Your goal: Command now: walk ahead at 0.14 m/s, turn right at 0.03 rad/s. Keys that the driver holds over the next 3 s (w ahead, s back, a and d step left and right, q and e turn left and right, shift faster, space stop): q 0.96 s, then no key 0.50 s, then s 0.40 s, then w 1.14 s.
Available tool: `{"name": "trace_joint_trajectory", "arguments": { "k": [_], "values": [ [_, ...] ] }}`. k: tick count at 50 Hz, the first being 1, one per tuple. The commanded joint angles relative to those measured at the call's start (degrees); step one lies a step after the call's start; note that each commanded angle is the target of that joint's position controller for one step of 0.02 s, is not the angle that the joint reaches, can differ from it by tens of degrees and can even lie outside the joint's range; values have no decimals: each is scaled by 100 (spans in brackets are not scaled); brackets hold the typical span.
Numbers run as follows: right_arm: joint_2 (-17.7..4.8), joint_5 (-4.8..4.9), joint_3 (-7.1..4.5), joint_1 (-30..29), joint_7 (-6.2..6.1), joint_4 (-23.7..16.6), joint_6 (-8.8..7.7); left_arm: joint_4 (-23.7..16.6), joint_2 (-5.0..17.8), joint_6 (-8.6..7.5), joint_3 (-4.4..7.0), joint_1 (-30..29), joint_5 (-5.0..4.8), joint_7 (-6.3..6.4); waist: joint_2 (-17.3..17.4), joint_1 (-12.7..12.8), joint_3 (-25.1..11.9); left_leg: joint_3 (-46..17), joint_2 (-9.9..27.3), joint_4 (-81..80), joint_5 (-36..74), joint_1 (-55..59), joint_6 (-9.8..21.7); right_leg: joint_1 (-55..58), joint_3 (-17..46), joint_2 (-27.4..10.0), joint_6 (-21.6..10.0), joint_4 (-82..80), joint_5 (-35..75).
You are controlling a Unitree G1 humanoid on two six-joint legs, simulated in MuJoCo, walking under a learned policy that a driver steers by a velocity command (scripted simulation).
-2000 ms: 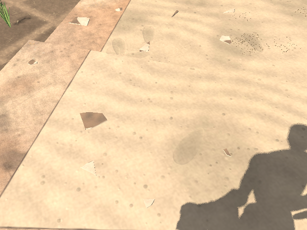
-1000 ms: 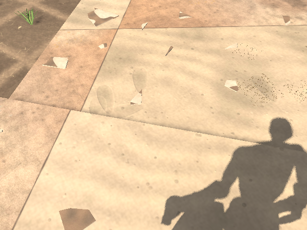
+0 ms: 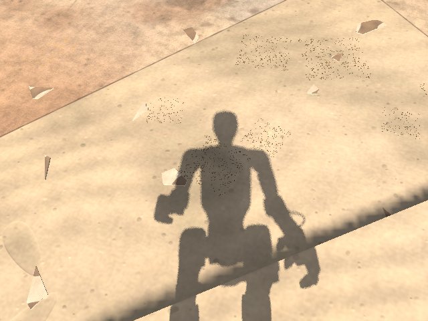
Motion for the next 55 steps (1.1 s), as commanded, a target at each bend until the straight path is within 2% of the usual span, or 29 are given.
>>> {"name": "trace_joint_trajectory", "arguments": {
  "k": [1, 3, 5, 9, 11, 17, 20, 21, 22, 23, 24, 25, 26, 27, 28, 29, 32, 36, 40, 44, 46, 47, 48, 49, 50, 51, 52, 53, 55],
  "values": [
    [-453, -77, -83, 793, 42, 14, 156, -31, 338, -86, 22, 586, 8, 141, -385, 76, -1028, -491, 61, -334, 439, 93, -21, 1105, 1158, -1814, -687, -1412, 4183],
    [-399, -18, -120, 957, 68, 134, 250, 57, 497, -178, 46, 568, 87, 118, -365, -50, -1110, -502, -133, -625, 593, 431, 10, 947, 856, -1759, -588, -1515, 4189],
    [-404, -27, -160, 757, 66, 106, 308, 60, 603, -203, 82, 458, 76, 121, -446, -59, -1034, -448, -183, -827, 729, 267, 24, 974, 705, -1750, -576, -1634, 3497],
    [-428, -96, -219, 154, 87, -92, 398, 99, 599, -62, 119, 572, 76, 186, -652, 151, -738, -317, -127, -1269, 786, -215, 0, 1056, 684, -1777, -661, -1920, 1056],
    [-394, -106, -221, -72, 115, -213, 428, 135, 637, 11, 157, 687, 87, 219, -680, 252, -632, -228, -104, -1504, 655, -342, -3, 1126, 736, -1877, -756, -1985, 335],
    [-313, -61, -207, -201, 181, -466, 433, 169, 801, 164, 270, 734, 133, 226, -700, 342, -724, 106, -190, -2280, 137, -21, 179, 1292, 624, -2122, -864, -1646, 272],
    [-273, -23, -198, 75, 209, -514, 369, 179, 970, 216, 336, 599, 86, 230, -656, 156, -867, 308, -329, -3388, 550, 670, 368, 1188, 319, -2077, -584, -1132, 654],
    [-344, -27, -206, 226, 211, -502, 316, 219, 1004, 247, 365, 646, 78, 232, -479, 61, -826, 175, -337, -4180, 1119, 1076, 470, 910, 98, -1971, -264, -811, 451],
    [-691, -88, -283, 277, 180, -523, 255, 221, 821, 282, 344, 800, 94, 201, 356, 109, -655, -903, 258, -5175, 1155, 1303, 639, 378, -333, -1573, 212, 113, -343],
    [-1521, -95, -480, 148, 152, -738, 241, -123, 395, 307, 230, 688, 11, 211, 1715, 186, -305, -3292, 1850, -5517, 2565, 1431, 1317, -1139, -706, -419, 728, 1174, -2308],
    [-1502, -150, -533, 577, 70, -592, 259, -181, 661, 384, 264, 117, 86, 246, 994, -190, -124, -2991, 1918, -5358, 3630, 1106, 1854, -1176, 129, -372, 745, 2333, -2548],
    [-1270, -99, -466, 385, 18, -586, 258, -157, 604, 418, 264, 245, 23, 220, 696, 77, -196, -2455, 1556, -5200, 3802, 1049, 1853, -1139, 421, -425, 764, 2746, -2144],
    [-1101, -51, -413, -54, 8, -664, 270, -88, 662, 395, 282, 345, -16, 195, 497, 293, -149, -2007, 1135, -5172, 3595, 1026, 1613, -1146, 537, -463, 744, 2778, -1628],
    [-1014, -27, -388, -404, 11, -788, 271, -42, 787, 366, 326, 422, 41, 183, 540, 400, -269, -1804, 855, -5095, 3693, 1214, 1436, -1203, 534, -429, 724, 2830, -1327],
    [-890, 5, -356, -496, 22, -862, 260, 31, 851, 354, 349, 561, 117, 151, 574, 398, -493, -1653, 711, -4974, 4269, 1403, 1432, -1141, 486, -392, 759, 3004, -1171],
    [-860, 28, -349, -406, 49, -880, 243, 30, 849, 356, 360, 594, 122, 125, 466, 369, -711, -1631, 675, -4875, 4621, 1562, 1451, -1083, 485, -353, 797, 3144, -1136],
    [-979, 34, -404, -89, 68, -834, 206, -105, 723, 402, 319, 420, 45, 118, 382, 235, -769, -1791, 646, -4795, 4524, 1877, 1463, -1218, 539, -380, 888, 2834, -1128],
    [-1087, -24, -467, 145, 55, -867, 240, -255, 724, 437, 280, 168, 43, 154, 603, 31, -670, -2222, 654, -4757, 3934, 1893, 1533, -1152, 612, -351, 894, 2062, -1265],
    [-1217, -80, -521, 39, 113, -972, 273, -385, 722, 379, 235, 77, 16, 179, 618, 5, -707, -2592, 594, -4605, 3865, 1467, 1555, -540, 626, -219, 785, 1473, -1411],
    [-1258, -78, -555, -300, 172, -1077, 294, -451, 769, 290, 209, 307, -57, 205, 699, 152, -799, -3036, 444, -4446, 4097, 1161, 1337, 287, 663, -41, 616, 594, -1434],
    [-1197, 12, -546, -655, 169, -1149, 300, -363, 730, 215, 197, 749, -36, 258, 586, 484, -802, -3034, 116, -4214, 3407, 697, 930, 1254, 642, -45, 535, -825, -628],
    [-977, 56, -486, -630, 151, -1203, 276, -351, 992, 157, 251, 881, 37, 321, 140, 479, -861, -2743, -240, -3791, 2223, 141, 584, 1902, 1182, -692, 413, -1502, -495],
    [-466, 79, -372, -204, 135, -1266, 258, -506, 1551, 158, 328, 651, 94, 349, -1322, 186, -948, -1545, -1141, -2486, 56, -756, 221, 2443, 2815, -2290, -59, -1915, -91],
    [-996, -119, -496, -157, 83, -1180, 292, -510, 1627, 201, 367, 650, 108, 281, -1302, 285, -821, -1021, -1306, -1459, -772, -938, 139, 1721, 3269, -2707, -697, -1763, 773],
    [-1135, -158, -553, -168, 91, -1092, 314, -548, 1268, 195, 277, 564, 90, 230, -858, 178, -681, -1115, -1065, -810, -541, -812, 116, 1448, 2951, -2533, -852, -1687, 1040],
    [-1080, -134, -548, -158, 129, -971, 337, -579, 965, 177, 194, 260, 56, 192, -629, 61, -489, -1125, -979, -518, -143, -736, 75, 1221, 2361, -2129, -731, -1652, 1075],
    [-1017, -94, -534, -82, 173, -888, 363, -625, 860, 172, 159, 22, 73, 183, -722, -32, -482, -1049, -992, -345, 168, -677, 9, 1210, 1861, -1751, -554, -1611, 1194],
    [-959, -77, -514, -19, 219, -843, 386, -627, 862, 153, 158, -10, 79, 208, -956, -26, -550, -968, -1018, -228, 310, -698, -63, 1330, 1572, -1572, -518, -1541, 1592],
    [-871, -30, -457, -137, 244, -811, 411, -536, 857, 122, 165, 229, 75, 210, -943, 118, -671, -897, -1049, -366, 386, -671, -176, 1587, 1304, -1477, -553, -1420, 2078]
  ]
}}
